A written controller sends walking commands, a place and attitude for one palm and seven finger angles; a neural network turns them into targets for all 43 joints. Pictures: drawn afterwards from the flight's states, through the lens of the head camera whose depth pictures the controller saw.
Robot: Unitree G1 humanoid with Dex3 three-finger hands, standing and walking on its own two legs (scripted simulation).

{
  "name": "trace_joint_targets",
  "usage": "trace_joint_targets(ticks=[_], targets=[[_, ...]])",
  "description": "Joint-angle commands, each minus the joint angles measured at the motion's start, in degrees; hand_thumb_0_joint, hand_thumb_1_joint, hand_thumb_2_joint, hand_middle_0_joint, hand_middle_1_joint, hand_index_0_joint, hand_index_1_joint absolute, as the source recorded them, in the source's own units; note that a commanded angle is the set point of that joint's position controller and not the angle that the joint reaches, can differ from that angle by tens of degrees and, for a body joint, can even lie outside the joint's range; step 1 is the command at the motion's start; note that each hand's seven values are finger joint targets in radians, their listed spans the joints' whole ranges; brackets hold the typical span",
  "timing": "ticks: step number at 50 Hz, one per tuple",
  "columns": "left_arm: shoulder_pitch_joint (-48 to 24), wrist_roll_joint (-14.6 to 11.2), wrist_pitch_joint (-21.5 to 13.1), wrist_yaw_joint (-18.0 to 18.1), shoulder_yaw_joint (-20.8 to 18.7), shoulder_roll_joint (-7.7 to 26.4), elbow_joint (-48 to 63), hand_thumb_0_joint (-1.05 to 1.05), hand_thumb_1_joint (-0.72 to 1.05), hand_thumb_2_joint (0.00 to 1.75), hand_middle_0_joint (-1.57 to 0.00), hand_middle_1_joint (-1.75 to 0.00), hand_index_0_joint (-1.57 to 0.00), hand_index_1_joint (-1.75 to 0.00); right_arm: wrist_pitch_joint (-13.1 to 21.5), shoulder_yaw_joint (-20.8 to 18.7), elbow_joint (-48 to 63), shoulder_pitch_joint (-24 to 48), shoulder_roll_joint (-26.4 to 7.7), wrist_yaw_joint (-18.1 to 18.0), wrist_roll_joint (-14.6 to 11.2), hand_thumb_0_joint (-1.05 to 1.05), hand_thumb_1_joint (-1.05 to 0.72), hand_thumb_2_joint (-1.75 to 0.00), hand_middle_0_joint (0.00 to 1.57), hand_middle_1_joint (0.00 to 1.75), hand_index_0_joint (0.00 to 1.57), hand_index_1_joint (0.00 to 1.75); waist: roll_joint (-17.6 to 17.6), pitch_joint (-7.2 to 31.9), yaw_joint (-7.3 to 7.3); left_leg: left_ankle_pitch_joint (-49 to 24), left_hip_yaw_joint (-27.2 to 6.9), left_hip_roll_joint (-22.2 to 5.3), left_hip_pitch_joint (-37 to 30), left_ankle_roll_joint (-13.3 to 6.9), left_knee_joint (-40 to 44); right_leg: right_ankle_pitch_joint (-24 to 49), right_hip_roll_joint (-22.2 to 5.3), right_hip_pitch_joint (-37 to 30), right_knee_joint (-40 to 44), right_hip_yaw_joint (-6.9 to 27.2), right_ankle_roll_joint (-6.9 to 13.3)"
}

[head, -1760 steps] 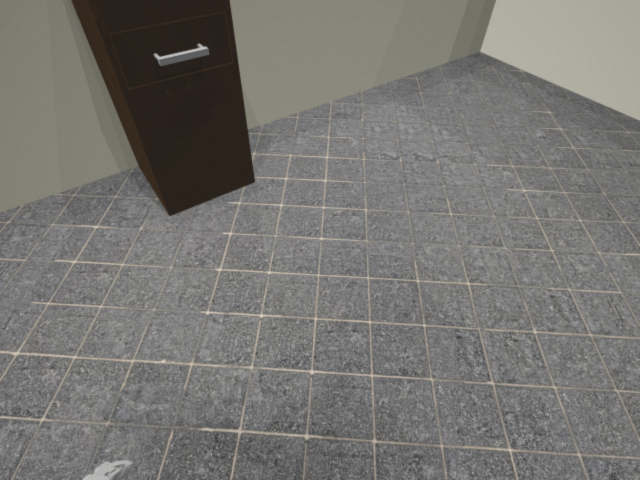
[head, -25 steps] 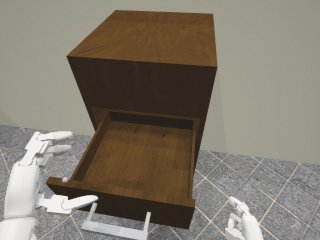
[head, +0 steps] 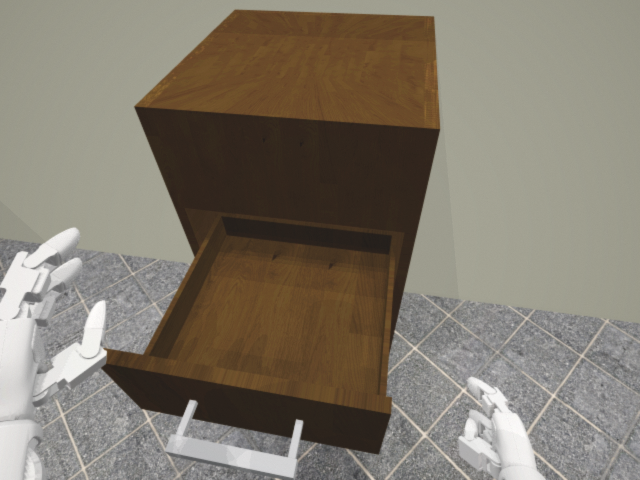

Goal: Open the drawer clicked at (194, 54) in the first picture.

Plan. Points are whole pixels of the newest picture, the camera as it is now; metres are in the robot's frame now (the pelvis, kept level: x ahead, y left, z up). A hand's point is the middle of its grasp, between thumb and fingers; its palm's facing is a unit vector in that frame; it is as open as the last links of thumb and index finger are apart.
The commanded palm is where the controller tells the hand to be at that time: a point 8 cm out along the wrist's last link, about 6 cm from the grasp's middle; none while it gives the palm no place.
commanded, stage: draw the hand back to the body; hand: left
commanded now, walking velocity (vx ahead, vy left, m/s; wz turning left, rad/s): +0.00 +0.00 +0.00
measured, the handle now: (237, 438) +0.19 +0.15 -0.09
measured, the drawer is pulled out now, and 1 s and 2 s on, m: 0.30 0.30 0.30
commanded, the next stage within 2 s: step back with the hand held close in 0.16 s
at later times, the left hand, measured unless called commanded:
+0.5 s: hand (102, 351) +0.18 +0.23 +0.16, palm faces +0.32 -0.82 -0.48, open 7.5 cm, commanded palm +0.11 +0.28 +0.17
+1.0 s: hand (57, 444) +0.11 +0.23 +0.15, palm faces +0.38 -0.81 -0.46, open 7.4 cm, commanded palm +0.04 +0.27 +0.17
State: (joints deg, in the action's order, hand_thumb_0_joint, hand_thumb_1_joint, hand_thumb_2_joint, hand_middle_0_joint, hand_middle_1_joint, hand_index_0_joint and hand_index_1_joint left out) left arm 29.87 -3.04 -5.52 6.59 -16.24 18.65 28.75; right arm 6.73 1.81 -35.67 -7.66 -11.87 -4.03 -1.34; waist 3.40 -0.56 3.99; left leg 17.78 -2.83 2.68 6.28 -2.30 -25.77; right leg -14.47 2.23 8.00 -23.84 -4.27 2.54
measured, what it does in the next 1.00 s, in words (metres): shifts its weight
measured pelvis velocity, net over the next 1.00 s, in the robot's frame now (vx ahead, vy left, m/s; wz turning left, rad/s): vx -0.08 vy -0.01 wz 0.04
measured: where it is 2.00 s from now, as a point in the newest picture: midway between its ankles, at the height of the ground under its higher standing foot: outside the picture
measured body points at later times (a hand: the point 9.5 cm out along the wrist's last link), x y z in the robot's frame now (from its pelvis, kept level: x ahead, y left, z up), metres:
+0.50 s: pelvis -0.02 +0.00 +0.00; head +0.02 -0.02 +0.45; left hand +0.16 +0.27 +0.19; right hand +0.18 -0.23 -0.09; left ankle -0.04 +0.09 -0.74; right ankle -0.02 -0.09 -0.74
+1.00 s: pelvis -0.08 -0.01 -0.02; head -0.05 -0.01 +0.43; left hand +0.08 +0.27 +0.18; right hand +0.11 -0.23 -0.10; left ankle -0.06 +0.10 -0.73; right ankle -0.02 -0.09 -0.74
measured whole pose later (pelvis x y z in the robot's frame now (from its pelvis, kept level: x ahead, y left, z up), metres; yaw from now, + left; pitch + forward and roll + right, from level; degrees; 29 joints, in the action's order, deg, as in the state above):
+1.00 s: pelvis -0.08 -0.01 -0.02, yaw +2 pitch +2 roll +0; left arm 36.1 -2.4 -11.2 9.0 -20.4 21.2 35.9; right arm 3.7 0.3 -31.8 -9.6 -11.0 -4.5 -0.8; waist 0.0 -1.8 -0.1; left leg 21.1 -3.2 3.3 24.7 -1.4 -42.0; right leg -12.2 0.7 24.2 -34.2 -6.5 4.1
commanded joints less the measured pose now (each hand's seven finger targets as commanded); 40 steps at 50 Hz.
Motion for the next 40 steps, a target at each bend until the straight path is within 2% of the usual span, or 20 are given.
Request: trace_joint_targets(ticks=[1, 4, 6, 8, 11, 13, 14, 15, 16, 17, 19, 20, 22, 23, 25, 28, 30, 32, 35, 40], targets=[[-1.61, 0.11, -3.63, 0.71, -5.45, 9.72, 14.25, 0.00, 0.90, 0.90, -0.20, -0.30, -0.20, -0.30, 3.72, -2.01, 9.21, 7.30, -5.51, -0.34, 0.46, 0.00, -0.90, -0.90, 0.20, 0.30, 0.20, 0.30, 0.81, 6.76, -0.11, -22.15, -1.20, -5.08, 0.78, 1.46, 2.97, 14.63, -5.10, -4.18, 1.90, 1.53, -0.72], [-1.23, 0.07, -3.48, 0.88, -6.28, 10.35, 14.50, 0.00, 0.90, 0.90, -0.20, -0.30, -0.20, -0.30, 3.51, -2.11, 9.32, 7.28, -5.34, -0.44, 0.33, 0.00, -0.90, -0.90, 0.20, 0.30, 0.20, 0.30, -0.93, 6.43, -0.17, -21.69, -1.13, -5.22, 0.86, 1.48, 2.98, 14.67, -4.97, -3.93, 1.97, 1.55, -0.78], [-2.21, 0.14, -3.44, 0.92, -6.46, 10.52, 14.60, 0.00, 0.90, 0.90, -0.20, -0.30, -0.20, -0.30, 3.45, -1.83, 9.13, 7.46, -5.24, -0.53, 0.32, 0.00, -0.90, -0.90, 0.20, 0.30, 0.20, 0.30, 1.57, 5.11, -0.33, -20.47, -1.14, -5.12, 1.17, 1.65, 3.26, 13.45, -5.02, -3.22, 2.53, 1.79, -0.60], [-1.50, -0.15, -3.37, 0.92, -6.25, 9.86, 13.26, 0.00, 0.90, 0.90, -0.20, -0.30, -0.20, -0.30, 3.21, -1.94, 9.13, 7.51, -5.14, -0.64, 0.18, 0.00, -0.90, -0.90, 0.20, 0.30, 0.20, 0.30, -0.57, 4.25, -0.40, -19.01, -1.07, -5.15, 1.49, 1.41, 3.38, 12.84, -5.00, -2.80, 2.79, 1.74, -0.73], [-2.39, -0.08, -3.50, 0.73, -5.74, 9.41, 12.76, 0.00, 0.90, 0.90, -0.20, -0.30, -0.20, -0.30, 3.21, -1.90, 8.93, 7.71, -5.35, -0.73, 0.15, 0.00, -0.90, -0.90, 0.20, 0.30, 0.20, 0.30, 0.31, 3.62, -0.60, -17.48, -1.11, -5.12, 1.54, 1.27, 3.48, 11.12, -5.02, -2.09, 3.23, 1.95, -0.73], [-1.12, -0.30, -3.52, 0.81, -5.97, 9.45, 12.25, 0.00, 0.90, 0.90, -0.20, -0.30, -0.20, -0.30, 3.24, -2.14, 9.01, 7.77, -5.37, -0.74, 0.16, 0.00, -0.90, -0.90, 0.20, 0.30, 0.20, 0.30, -1.67, 4.75, -0.35, -17.50, -0.92, -4.95, 1.50, 0.96, 3.35, 11.94, -5.16, -2.90, 3.05, 1.96, -0.93], [-10.92, -0.44, -6.82, 1.63, -15.58, 18.36, 20.41, 0.00, 0.90, 0.90, -0.20, -0.30, -0.20, -0.30, 2.22, -1.95, 11.65, 3.86, -7.02, -0.90, -0.40, 0.00, -0.90, -0.90, 0.20, 0.30, 0.20, 0.30, -0.99, -0.64, -3.43, -13.21, -4.55, -5.42, 5.30, -0.24, 2.48, 13.35, -7.51, 1.93, 5.23, 8.13, -0.85], [-11.07, -0.06, -8.12, 1.68, -16.05, 18.07, 18.47, 0.00, 0.90, 0.90, -0.20, -0.30, -0.20, -0.30, 1.86, -1.79, 10.72, 4.00, -6.11, -1.04, -0.02, 0.00, -0.90, -0.90, 0.20, 0.30, 0.20, 0.30, 0.50, -0.17, -3.34, -10.90, -5.05, -5.45, 5.32, -0.15, 2.75, 12.31, -8.61, 2.62, 5.21, 8.28, -0.34], [-4.96, 0.24, -7.86, 1.47, -12.36, 13.20, 14.06, 0.00, 0.90, 0.90, -0.20, -0.30, -0.20, -0.30, 1.61, -2.16, 10.09, 4.76, -5.83, -1.37, 0.33, 0.00, -0.90, -0.90, 0.20, 0.30, 0.20, 0.30, -3.36, -1.17, -3.77, -12.44, -5.66, -5.75, 5.61, -0.31, 2.37, 13.01, -8.83, 3.54, 4.71, 7.61, -0.61], [-1.03, 0.29, -7.49, 0.92, -9.96, 10.31, 12.50, 0.00, 0.90, 0.90, -0.20, -0.30, -0.20, -0.30, 1.21, -2.41, 10.43, 4.92, -6.19, -1.18, 0.24, 0.00, -0.90, -0.90, 0.20, 0.30, 0.20, 0.30, -4.31, 1.46, -3.90, -14.76, -5.16, -5.79, 4.69, -0.48, 1.14, 14.52, -9.38, 3.19, 3.83, 7.30, -0.69], [3.46, 0.20, -7.37, 0.36, -8.82, 8.59, 11.39, 0.00, 0.90, 0.90, -0.20, -0.30, -0.20, -0.30, 0.44, -3.01, 10.76, 5.10, -6.50, -0.87, 0.07, 0.00, -0.90, -0.90, 0.20, 0.30, 0.20, 0.30, -2.81, 6.33, -4.08, -20.82, -4.44, -6.12, 3.67, -0.61, -0.88, 19.34, -10.41, 1.25, 1.84, 6.51, -0.69], [4.67, 0.21, -7.76, 0.20, -9.02, 8.64, 12.32, 0.00, 0.90, 0.90, -0.20, -0.30, -0.20, -0.30, 0.28, -3.33, 10.97, 5.40, -6.66, -0.78, 0.14, 0.00, -0.90, -0.90, 0.20, 0.30, 0.20, 0.30, -0.90, 8.48, -4.07, -23.80, -4.08, -6.08, 3.35, -0.52, -1.44, 21.94, -10.50, 0.49, 0.89, 6.40, -0.55], [7.81, 0.06, -7.95, 0.02, -9.51, 9.15, 13.20, 0.00, 0.90, 0.90, -0.20, -0.30, -0.20, -0.30, -0.86, -3.96, 11.25, 4.77, -6.64, -0.47, -0.29, 0.00, -0.90, -0.90, 0.20, 0.30, 0.20, 0.30, -2.38, 12.04, -4.31, -25.90, -3.79, -6.34, 4.05, -0.46, -3.14, 24.25, -11.27, -1.22, -0.68, 6.18, -0.16], [8.60, 0.03, -8.07, 0.14, -10.81, 10.38, 13.85, 0.00, 0.90, 0.90, -0.20, -0.30, -0.20, -0.30, -1.35, -4.26, 11.55, 5.00, -6.57, -0.47, -0.37, 0.00, -0.90, -0.90, 0.20, 0.30, 0.20, 0.30, -4.31, 12.78, -4.43, -25.86, -3.67, -6.34, 4.73, -0.32, -3.74, 24.93, -11.73, -1.44, -1.09, 6.24, 0.11], [8.87, -0.17, -8.49, 0.36, -12.40, 12.49, 16.84, 0.00, 0.90, 0.90, -0.20, -0.30, -0.20, -0.30, -1.84, -4.61, 12.16, 5.43, -6.61, -0.60, -0.69, 0.00, -0.90, -0.90, 0.20, 0.30, 0.20, 0.30, -5.19, 13.61, -4.82, -24.83, -3.71, -6.09, 5.42, -0.05, -5.09, 25.41, -12.81, -0.43, -1.73, 7.11, 1.04], [10.54, -0.38, -8.98, 0.90, -13.37, 13.13, 18.45, 0.00, 0.90, 0.90, -0.20, -0.30, -0.20, -0.30, -2.48, -4.94, 12.83, 5.34, -6.41, -1.03, -0.77, 0.00, -0.90, -0.90, 0.20, 0.30, 0.20, 0.30, -5.54, 11.91, -4.86, -24.00, -4.92, -6.50, 7.65, 0.03, -4.70, 22.87, -12.63, 1.06, -2.95, 6.90, 1.34], [9.74, -0.17, -9.32, 1.47, -14.49, 14.73, 20.67, 0.00, 0.90, 0.90, -0.20, -0.30, -0.20, -0.30, -2.41, -5.10, 13.08, 5.97, -6.92, -1.41, -0.61, 0.00, -0.90, -0.90, 0.20, 0.30, 0.20, 0.30, -0.93, 11.13, -4.55, -24.49, -6.59, -7.70, 8.86, -0.25, -2.64, 19.18, -11.35, 2.05, -4.25, 6.56, 0.87], [10.43, -0.09, -9.46, 1.73, -13.96, 13.92, 20.38, 0.00, 0.90, 0.90, -0.20, -0.30, -0.20, -0.30, -2.34, -4.98, 13.49, 5.58, -6.64, -1.56, -0.26, 0.00, -0.90, -0.90, 0.20, 0.30, 0.20, 0.30, 1.52, 9.68, -4.13, -23.46, -9.03, -9.27, 12.07, -0.89, 0.01, 14.12, -9.04, 1.45, -5.97, 5.53, -0.21], [9.79, 0.36, -9.43, 2.38, -13.98, 13.86, 19.93, 0.00, 0.90, 0.90, -0.20, -0.30, -0.20, -0.30, -1.74, -5.21, 13.26, 5.30, -7.05, -1.80, 0.12, 0.00, -0.90, -0.90, 0.20, 0.30, 0.20, 0.30, 3.15, 8.43, -3.91, -20.36, -10.64, -10.54, 15.77, -1.50, 2.32, 8.78, -7.64, 0.77, -7.66, 5.45, -0.84], [9.95, 1.10, -9.16, 3.62, -12.91, 12.31, 18.18, 0.00, 0.90, 0.90, -0.20, -0.30, -0.20, -0.30, -0.21, -5.52, 12.48, 3.37, -7.06, -1.95, 1.39, 0.00, -0.90, -0.90, 0.20, 0.30, 0.20, 0.30, 2.42, 6.92, -4.17, -15.41, -12.74, -12.78, 20.46, -2.43, 4.84, -1.26, -6.09, 1.28, -11.11, 5.10, -1.22]])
